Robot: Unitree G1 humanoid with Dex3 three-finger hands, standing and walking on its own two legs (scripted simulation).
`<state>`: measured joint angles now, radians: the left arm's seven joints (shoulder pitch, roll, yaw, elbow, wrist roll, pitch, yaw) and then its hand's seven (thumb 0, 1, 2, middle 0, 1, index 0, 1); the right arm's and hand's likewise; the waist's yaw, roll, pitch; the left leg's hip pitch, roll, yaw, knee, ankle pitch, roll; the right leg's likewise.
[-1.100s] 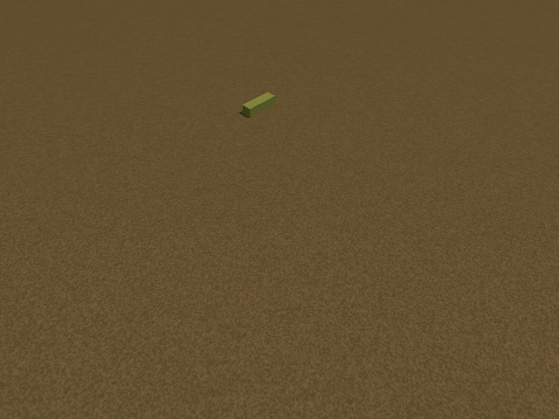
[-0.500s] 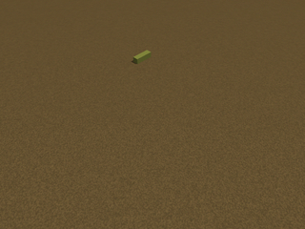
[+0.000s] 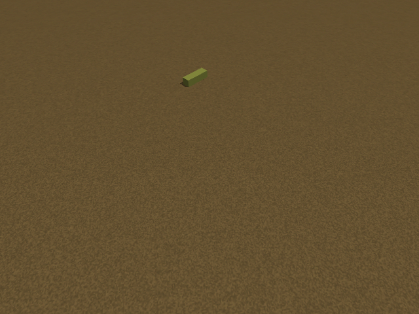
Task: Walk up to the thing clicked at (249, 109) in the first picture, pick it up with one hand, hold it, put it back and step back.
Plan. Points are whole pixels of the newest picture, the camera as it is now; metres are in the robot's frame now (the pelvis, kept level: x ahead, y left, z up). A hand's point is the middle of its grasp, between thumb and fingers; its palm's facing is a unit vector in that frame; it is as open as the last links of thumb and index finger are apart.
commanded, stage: stand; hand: left
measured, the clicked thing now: (195, 77) +2.08 +0.19 -0.75
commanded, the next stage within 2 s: walk up in 0.02 s
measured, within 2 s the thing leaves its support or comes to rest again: neither
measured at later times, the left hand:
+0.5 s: hand out of the picture +0.16 +0.37 -0.17, palm faces +0.26 -0.93 -0.27, open 7.4 cm
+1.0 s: hand (99, 215) +0.39 +0.32 -0.14, palm faces +0.48 -0.82 -0.32, open 7.4 cm
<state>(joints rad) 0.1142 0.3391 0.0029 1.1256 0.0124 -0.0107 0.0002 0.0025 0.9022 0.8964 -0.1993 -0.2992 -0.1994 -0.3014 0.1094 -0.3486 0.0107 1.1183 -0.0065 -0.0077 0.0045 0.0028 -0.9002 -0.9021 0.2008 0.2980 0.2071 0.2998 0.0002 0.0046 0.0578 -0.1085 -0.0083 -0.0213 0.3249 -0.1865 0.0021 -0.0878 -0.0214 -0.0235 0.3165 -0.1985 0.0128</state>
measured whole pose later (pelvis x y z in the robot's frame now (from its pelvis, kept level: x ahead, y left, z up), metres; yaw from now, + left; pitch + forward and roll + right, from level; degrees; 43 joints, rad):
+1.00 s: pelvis +0.44 +0.04 -0.01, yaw +29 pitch -1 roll -1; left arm 0.18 0.38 0.08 0.87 0.03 -0.04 -0.11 0.00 0.90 0.90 -0.20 -0.30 -0.20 -0.30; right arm 0.27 -0.47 -0.05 0.92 -0.01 -0.10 0.01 0.01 -0.90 -0.90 0.20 0.30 0.21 0.30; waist 0.06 0.02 0.04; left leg -0.52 0.06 0.05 1.08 -0.36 0.05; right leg -0.23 -0.06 -0.14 0.53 -0.28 -0.02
